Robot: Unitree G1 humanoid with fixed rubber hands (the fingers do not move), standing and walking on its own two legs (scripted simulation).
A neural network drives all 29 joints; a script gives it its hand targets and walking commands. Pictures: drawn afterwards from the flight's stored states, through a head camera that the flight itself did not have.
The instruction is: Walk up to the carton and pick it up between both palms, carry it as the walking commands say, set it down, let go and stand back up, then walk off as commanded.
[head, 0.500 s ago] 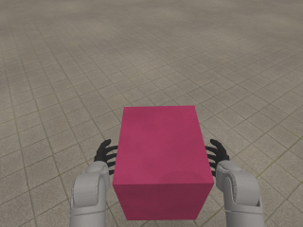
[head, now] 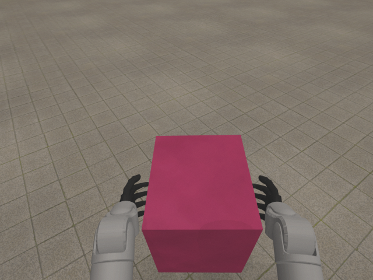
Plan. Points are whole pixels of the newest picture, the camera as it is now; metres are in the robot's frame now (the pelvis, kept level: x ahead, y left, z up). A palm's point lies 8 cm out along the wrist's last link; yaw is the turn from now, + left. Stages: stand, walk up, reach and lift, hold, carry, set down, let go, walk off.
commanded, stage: hold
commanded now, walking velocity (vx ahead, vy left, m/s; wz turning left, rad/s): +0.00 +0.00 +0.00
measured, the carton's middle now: (198, 204) +0.32 +0.00 -0.03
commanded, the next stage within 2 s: set down in 0.82 s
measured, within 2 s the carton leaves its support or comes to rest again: neither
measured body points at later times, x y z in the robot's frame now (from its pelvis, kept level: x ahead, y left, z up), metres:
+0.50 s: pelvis +0.07 -0.05 +0.01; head -0.01 -0.04 +0.45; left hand +0.37 +0.12 +0.06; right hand +0.38 -0.19 +0.06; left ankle +0.08 +0.04 -0.73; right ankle +0.07 -0.13 -0.73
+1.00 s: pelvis +0.09 -0.05 +0.02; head +0.04 -0.04 +0.46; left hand +0.36 +0.12 +0.05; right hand +0.36 -0.19 +0.05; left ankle +0.07 +0.05 -0.73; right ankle +0.07 -0.14 -0.73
